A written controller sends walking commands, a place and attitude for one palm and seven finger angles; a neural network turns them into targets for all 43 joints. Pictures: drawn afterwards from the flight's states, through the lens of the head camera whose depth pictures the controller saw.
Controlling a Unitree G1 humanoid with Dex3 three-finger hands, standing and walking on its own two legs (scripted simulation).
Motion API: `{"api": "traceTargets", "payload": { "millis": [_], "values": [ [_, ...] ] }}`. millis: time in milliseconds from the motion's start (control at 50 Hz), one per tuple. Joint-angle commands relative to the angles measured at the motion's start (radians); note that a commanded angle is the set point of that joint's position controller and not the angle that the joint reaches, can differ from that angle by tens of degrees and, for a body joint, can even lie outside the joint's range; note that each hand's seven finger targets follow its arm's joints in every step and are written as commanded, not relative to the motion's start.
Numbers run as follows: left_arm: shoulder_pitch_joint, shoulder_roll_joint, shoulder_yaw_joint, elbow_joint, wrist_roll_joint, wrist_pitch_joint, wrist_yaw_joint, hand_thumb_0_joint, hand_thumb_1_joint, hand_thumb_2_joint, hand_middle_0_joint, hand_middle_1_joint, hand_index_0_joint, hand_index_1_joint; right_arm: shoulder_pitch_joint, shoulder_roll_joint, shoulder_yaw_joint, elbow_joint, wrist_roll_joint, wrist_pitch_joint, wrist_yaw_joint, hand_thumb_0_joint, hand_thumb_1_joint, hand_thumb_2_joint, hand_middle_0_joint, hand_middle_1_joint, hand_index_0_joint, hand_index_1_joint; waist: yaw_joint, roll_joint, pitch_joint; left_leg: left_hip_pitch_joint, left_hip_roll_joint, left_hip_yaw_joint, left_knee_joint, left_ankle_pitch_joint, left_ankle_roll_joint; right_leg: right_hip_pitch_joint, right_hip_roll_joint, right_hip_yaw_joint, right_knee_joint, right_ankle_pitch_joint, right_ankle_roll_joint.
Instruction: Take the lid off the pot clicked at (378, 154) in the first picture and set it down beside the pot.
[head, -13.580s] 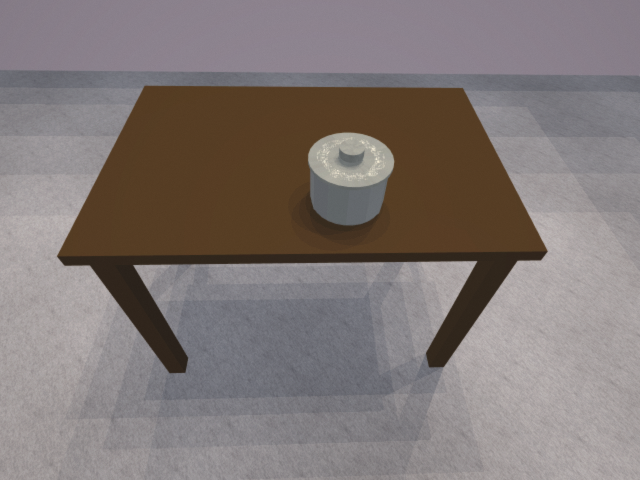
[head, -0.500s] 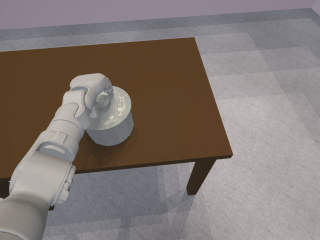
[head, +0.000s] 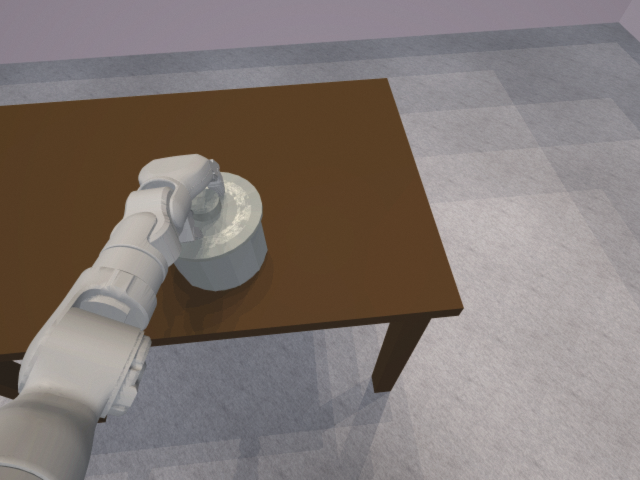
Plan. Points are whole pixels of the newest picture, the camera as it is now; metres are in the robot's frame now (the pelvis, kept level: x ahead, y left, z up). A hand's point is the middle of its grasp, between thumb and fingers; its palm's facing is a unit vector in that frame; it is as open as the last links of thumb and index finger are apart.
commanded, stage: close the fingers and squeeze the knob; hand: left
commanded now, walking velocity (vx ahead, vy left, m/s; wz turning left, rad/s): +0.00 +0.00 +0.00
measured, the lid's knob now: (203, 204) +0.50 +0.16 +0.02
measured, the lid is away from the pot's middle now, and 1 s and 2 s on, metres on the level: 0.00 0.00 0.01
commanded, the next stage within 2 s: lift the lid straight up in 1.24 s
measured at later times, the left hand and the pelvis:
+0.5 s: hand (190, 211) +0.46 +0.17 +0.05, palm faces -0.37 -0.08 -0.93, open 8.4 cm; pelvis +0.00 +0.00 +0.00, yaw +0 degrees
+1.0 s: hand (192, 211) +0.46 +0.16 +0.05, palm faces -0.38 -0.07 -0.92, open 8.2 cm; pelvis +0.00 +0.00 +0.00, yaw +0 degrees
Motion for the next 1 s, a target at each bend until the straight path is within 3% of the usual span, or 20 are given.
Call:
{"api": "traceTargets", "payload": {
  "millis": [0, 100, 120, 160, 180, 220, 240, 320, 400, 480, 520, 600, 660, 700, 740, 760, 800, 860, 940, 980],
  "values": [
    [-0.5, 0.216, 0.066, -0.189, 0.004, -0.008, 0.03, 0.0, 0.013, 0.971, -0.51, -0.908, -0.51, -0.908, 0.038, -0.146, -0.048, -0.079, -0.006, -0.029, -0.014, 0.0, -0.9, -0.9, 0.2, 0.3, 0.2, 0.3, -0.018, -0.065, -0.418, 0.298, -0.057, -0.044, 0.002, 0.313, 0.058, 0.1, 0.068, -0.02, -0.037, 0.363, -0.061],
    [-0.469, 0.25, 0.093, -0.173, 0.01, -0.014, 0.031, 0.0, 0.062, 0.96, -0.532, -0.957, -0.532, -0.957, 0.042, -0.146, -0.045, -0.081, -0.008, -0.034, -0.017, 0.0, -0.9, -0.9, 0.2, 0.3, 0.2, 0.3, -0.01, -0.072, -0.433, 0.284, -0.062, -0.037, 0.007, 0.324, 0.059, 0.128, 0.067, -0.014, -0.034, 0.398, -0.061],
    [-0.488, 0.271, 0.096, -0.203, 0.018, -0.019, 0.033, 0.0, 0.073, 0.957, -0.537, -0.965, -0.537, -0.965, 0.044, -0.15, -0.043, -0.08, -0.007, -0.032, -0.018, 0.0, -0.9, -0.9, 0.2, 0.3, 0.2, 0.3, -0.011, -0.048, -0.449, 0.303, -0.063, -0.041, 0.003, 0.329, 0.056, 0.129, 0.067, -0.015, -0.031, 0.401, -0.061],
    [-0.476, 0.22, 0.058, -0.19, 0.02, -0.018, 0.033, 0.0, 0.094, 0.95, -0.547, -0.981, -0.547, -0.981, 0.044, -0.143, -0.045, -0.079, -0.007, -0.034, -0.015, 0.0, -0.9, -0.9, 0.2, 0.3, 0.2, 0.3, -0.017, -0.033, -0.431, 0.317, -0.06, -0.041, 0.005, 0.334, 0.056, 0.1, 0.07, -0.021, -0.036, 0.385, -0.062],
    [-0.463, 0.229, 0.071, -0.164, 0.017, -0.012, 0.034, 0.0, 0.105, 0.946, -0.553, -0.988, -0.553, -0.988, 0.047, -0.146, -0.047, -0.075, -0.007, -0.035, -0.014, 0.0, -0.9, -0.9, 0.2, 0.3, 0.2, 0.3, -0.017, -0.058, -0.403, 0.3, -0.057, -0.037, 0.008, 0.332, 0.057, 0.098, 0.07, -0.023, -0.035, 0.388, -0.061],
    [-0.495, 0.263, 0.096, -0.241, 0.016, -0.023, 0.036, 0.0, 0.126, 0.936, -0.565, -1.002, -0.565, -1.002, 0.041, -0.147, -0.048, -0.084, -0.009, -0.032, -0.012, 0.0, -0.9, -0.9, 0.2, 0.3, 0.2, 0.3, -0.004, -0.019, -0.476, 0.341, -0.06, -0.05, 0.008, 0.385, 0.054, 0.128, 0.068, -0.019, -0.026, 0.427, -0.064],
    [-0.49, 0.205, 0.052, -0.244, 0.018, -0.022, 0.035, 0.0, 0.138, 0.931, -0.571, -1.008, -0.571, -1.008, 0.037, -0.139, -0.05, -0.086, -0.01, -0.034, -0.01, 0.0, -0.9, -0.9, 0.2, 0.3, 0.2, 0.3, -0.012, 0.0, -0.475, 0.364, -0.058, -0.048, 0.013, 0.401, 0.054, 0.106, 0.07, -0.022, -0.027, 0.422, -0.064],
    [-0.425, 0.252, 0.099, -0.189, 0.012, -0.017, 0.042, 0.0, 0.184, 0.907, -0.597, -1.03, -0.597, -1.03, 0.04, -0.15, -0.047, -0.08, -0.01, -0.027, -0.005, 0.0, -0.9, -0.9, 0.2, 0.3, 0.2, 0.3, -0.001, -0.066, -0.431, 0.304, -0.06, -0.043, 0.01, 0.377, 0.055, 0.129, 0.07, -0.022, -0.027, 0.439, -0.062],
    [-0.454, 0.212, 0.068, -0.236, 0.018, -0.009, 0.045, 0.0, 0.232, 0.876, -0.626, -1.047, -0.626, -1.047, 0.023, -0.139, -0.051, -0.088, -0.008, -0.025, -0.003, 0.0, -0.9, -0.9, 0.2, 0.3, 0.2, 0.3, -0.001, -0.016, -0.449, 0.344, -0.058, -0.047, 0.013, 0.423, 0.054, 0.112, 0.071, -0.024, -0.026, 0.44, -0.066],
    [-0.434, 0.208, 0.069, -0.211, 0.013, 0.004, 0.05, 0.0, 0.283, 0.838, -0.658, -1.058, -0.658, -1.058, 0.026, -0.14, -0.048, -0.085, -0.008, -0.024, 0.002, 0.0, -0.9, -0.9, 0.2, 0.3, 0.2, 0.3, 0.002, -0.023, -0.44, 0.346, -0.056, -0.053, 0.009, 0.407, 0.051, 0.107, 0.073, -0.03, -0.025, 0.417, -0.065],
    [-0.432, 0.196, 0.059, -0.181, 0.009, 0.007, 0.044, 0.0, 0.309, 0.816, -0.674, -1.062, -0.674, -1.062, 0.026, -0.143, -0.047, -0.081, -0.009, -0.022, -0.002, 0.0, -0.9, -0.9, 0.2, 0.3, 0.2, 0.3, -0.006, -0.054, -0.416, 0.321, -0.058, -0.047, 0.008, 0.385, 0.052, 0.107, 0.074, -0.029, -0.027, 0.419, -0.062],
    [-0.479, 0.175, 0.048, -0.236, 0.009, 0.004, 0.039, 0.0, 0.365, 0.767, -0.709, -1.066, -0.709, -1.066, 0.017, -0.138, -0.051, -0.085, -0.009, -0.024, -0.004, 0.0, -0.9, -0.9, 0.2, 0.3, 0.2, 0.3, -0.005, -0.044, -0.455, 0.348, -0.053, -0.05, 0.012, 0.409, 0.054, 0.108, 0.072, -0.027, -0.023, 0.427, -0.065],
    [-0.473, 0.201, 0.06, -0.215, 0.012, 0.003, 0.039, 0.0, 0.354, 0.826, -0.714, -1.071, -0.647, -1.029, 0.02, -0.142, -0.045, -0.082, -0.011, -0.02, -0.007, 0.0, -0.9, -0.9, 0.2, 0.3, 0.2, 0.3, -0.004, -0.051, -0.445, 0.335, -0.055, -0.05, 0.008, 0.389, 0.052, 0.115, 0.071, -0.027, -0.023, 0.423, -0.063],
    [-0.468, 0.127, 0.013, -0.221, 0.004, 0.001, 0.031, 0.0, 0.365, 0.845, -0.726, -1.077, -0.627, -1.015, 0.012, -0.131, -0.049, -0.088, -0.01, -0.023, -0.006, 0.0, -0.9, -0.9, 0.2, 0.3, 0.2, 0.3, -0.012, -0.048, -0.442, 0.343, -0.055, -0.05, 0.014, 0.41, 0.054, 0.1, 0.073, -0.029, -0.025, 0.425, -0.064],
    [-0.458, 0.19, 0.051, -0.156, 0.008, 0.009, 0.037, 0.0, 0.384, 0.857, -0.742, -1.083, -0.616, -1.006, 0.024, -0.144, -0.043, -0.074, -0.008, -0.018, -0.009, 0.0, -0.9, -0.9, 0.2, 0.3, 0.2, 0.3, -0.015, -0.075, -0.393, 0.303, -0.055, -0.046, 0.007, 0.352, 0.053, 0.096, 0.073, -0.028, -0.028, 0.397, -0.061],
    [-0.49, 0.196, 0.05, -0.187, 0.009, 0.009, 0.04, 0.0, 0.395, 0.862, -0.75, -1.087, -0.613, -1.003, 0.02, -0.145, -0.042, -0.076, -0.008, -0.018, -0.01, 0.0, -0.9, -0.9, 0.2, 0.3, 0.2, 0.3, -0.014, -0.083, -0.41, 0.299, -0.056, -0.046, 0.003, 0.337, 0.054, 0.109, 0.072, -0.025, -0.029, 0.398, -0.06],
    [-0.504, 0.151, 0.022, -0.211, 0.007, 0.007, 0.035, 0.0, 0.418, 0.87, -0.765, -1.093, -0.611, -1.001, 0.008, -0.136, -0.044, -0.081, -0.007, -0.021, -0.012, 0.0, -0.9, -0.9, 0.2, 0.3, 0.2, 0.3, -0.015, -0.051, -0.436, 0.323, -0.057, -0.047, 0.006, 0.362, 0.054, 0.104, 0.07, -0.023, -0.027, 0.402, -0.064],
    [-0.488, 0.177, 0.043, -0.214, 0.009, 0.006, 0.039, 0.0, 0.451, 0.882, -0.785, -1.101, -0.616, -1.002, 0.017, -0.139, -0.045, -0.077, -0.011, -0.02, -0.01, 0.0, -0.9, -0.9, 0.2, 0.3, 0.2, 0.3, -0.009, -0.048, -0.443, 0.339, -0.055, -0.047, 0.01, 0.378, 0.053, 0.111, 0.071, -0.025, -0.027, 0.416, -0.062],
    [-0.498, 0.158, 0.017, -0.171, 0.004, 0.014, 0.032, 0.0, 0.495, 0.897, -0.808, -1.11, -0.629, -1.008, 0.016, -0.143, -0.04, -0.068, -0.006, -0.018, -0.015, 0.0, -0.9, -0.9, 0.2, 0.3, 0.2, 0.3, -0.024, -0.074, -0.397, 0.293, -0.057, -0.041, 0.003, 0.326, 0.055, 0.105, 0.07, -0.023, -0.032, 0.397, -0.059],
    [-0.492, 0.178, 0.037, -0.187, 0.006, 0.012, 0.033, 0.0, 0.517, 0.905, -0.818, -1.114, -0.636, -1.012, 0.019, -0.142, -0.043, -0.071, -0.008, -0.023, -0.015, 0.0, -0.9, -0.9, 0.2, 0.3, 0.2, 0.3, -0.015, -0.059, -0.422, 0.31, -0.058, -0.042, 0.005, 0.334, 0.055, 0.113, 0.069, -0.023, -0.032, 0.401, -0.061]
  ]
}}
